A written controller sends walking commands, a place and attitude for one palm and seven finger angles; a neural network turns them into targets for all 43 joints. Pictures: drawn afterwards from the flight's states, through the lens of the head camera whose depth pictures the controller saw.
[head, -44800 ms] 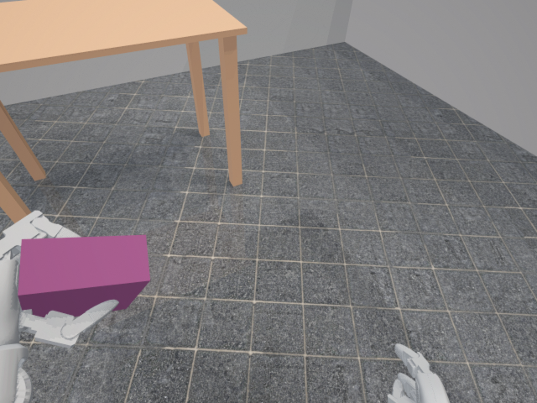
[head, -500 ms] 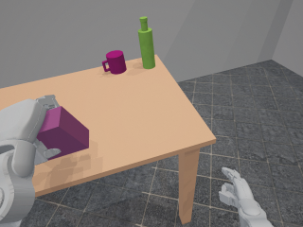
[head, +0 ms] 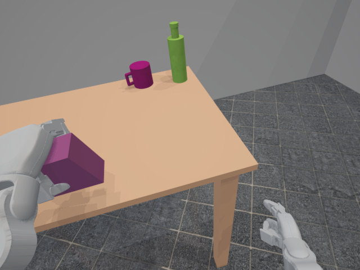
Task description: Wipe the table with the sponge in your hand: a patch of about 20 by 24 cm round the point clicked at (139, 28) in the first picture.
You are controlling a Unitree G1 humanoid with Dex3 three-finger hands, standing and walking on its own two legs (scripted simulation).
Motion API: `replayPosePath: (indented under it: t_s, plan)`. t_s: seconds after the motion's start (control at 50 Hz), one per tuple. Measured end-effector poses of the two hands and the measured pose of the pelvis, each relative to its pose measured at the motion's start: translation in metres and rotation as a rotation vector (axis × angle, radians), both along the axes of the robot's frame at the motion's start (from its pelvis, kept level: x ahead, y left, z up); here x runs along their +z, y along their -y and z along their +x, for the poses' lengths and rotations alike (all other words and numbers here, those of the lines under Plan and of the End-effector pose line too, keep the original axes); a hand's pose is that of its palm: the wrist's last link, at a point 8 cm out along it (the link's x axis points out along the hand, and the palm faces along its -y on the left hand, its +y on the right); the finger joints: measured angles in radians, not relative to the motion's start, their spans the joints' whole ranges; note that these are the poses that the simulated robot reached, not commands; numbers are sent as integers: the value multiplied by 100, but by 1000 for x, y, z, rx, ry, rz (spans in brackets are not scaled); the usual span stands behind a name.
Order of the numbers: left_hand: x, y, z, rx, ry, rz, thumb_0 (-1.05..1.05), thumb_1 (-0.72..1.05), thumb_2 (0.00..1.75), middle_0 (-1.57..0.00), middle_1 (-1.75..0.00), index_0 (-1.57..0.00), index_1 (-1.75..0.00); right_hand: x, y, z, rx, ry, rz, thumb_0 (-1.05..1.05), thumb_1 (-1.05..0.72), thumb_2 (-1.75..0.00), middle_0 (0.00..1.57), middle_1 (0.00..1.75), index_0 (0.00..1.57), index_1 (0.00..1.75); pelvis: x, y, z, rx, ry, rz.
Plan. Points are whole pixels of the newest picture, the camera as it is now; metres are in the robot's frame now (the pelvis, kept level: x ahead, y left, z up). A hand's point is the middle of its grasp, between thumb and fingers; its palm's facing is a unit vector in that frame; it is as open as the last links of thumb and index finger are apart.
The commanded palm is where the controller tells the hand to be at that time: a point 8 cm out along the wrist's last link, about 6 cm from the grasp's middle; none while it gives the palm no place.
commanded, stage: bring the sponge back beside the body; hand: left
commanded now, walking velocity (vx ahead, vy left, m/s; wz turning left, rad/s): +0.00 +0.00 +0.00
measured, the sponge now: (60, 173) +0.20 +0.28 +0.17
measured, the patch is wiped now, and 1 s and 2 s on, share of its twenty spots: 0.90 0.90 0.90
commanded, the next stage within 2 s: step back with the hand held close in 0.20 s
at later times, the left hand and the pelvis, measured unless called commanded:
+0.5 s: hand (70, 154) +0.22 +0.25 +0.21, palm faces +0.38 -0.78 -0.50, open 9.5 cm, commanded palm +0.15 +0.29 +0.26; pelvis +0.00 +0.01 -0.01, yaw +1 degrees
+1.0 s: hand (29, 175) +0.15 +0.26 +0.24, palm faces +0.43 -0.78 -0.46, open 9.5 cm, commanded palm +0.10 +0.32 +0.26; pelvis -0.06 +0.03 -0.02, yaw +1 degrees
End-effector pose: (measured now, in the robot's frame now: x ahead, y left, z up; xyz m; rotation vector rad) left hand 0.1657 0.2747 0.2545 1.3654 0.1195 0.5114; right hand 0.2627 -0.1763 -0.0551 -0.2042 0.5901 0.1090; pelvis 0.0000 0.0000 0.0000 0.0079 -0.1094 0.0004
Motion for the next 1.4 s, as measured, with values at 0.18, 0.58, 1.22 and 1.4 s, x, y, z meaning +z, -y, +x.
replayPosePath:
  t_s: [0.18,0.58,1.22,1.4]
  plan:
    - [3,-1,0,-6,20,-4,-1,-48,108,-78,-139,-81,-139,2,-4,-1,1,4,5,2,-90,-90,20,30,21,30,1,-3,-1,-2,1,0]
    - [-14,-3,9,-535,490,-677,-2,-48,108,-78,-139,-81,-139,-22,32,-86,-190,-173,-122,1,-90,-90,20,30,21,30,-8,-16,-1,17,-116,-16]
    - [-12,-39,-89,-500,710,-658,-2,-48,108,-78,-139,-81,-139,-30,3,-168,-185,-126,-73,1,-90,-90,20,30,21,30,-14,-32,-93,18,-136,-61]
    - [-8,-42,-123,-653,621,-584,-2,-48,108,-78,-139,-82,-139,-15,-1,-199,-218,-133,-149,1,-90,-90,20,30,21,30,-13,-47,-136,27,-154,-41]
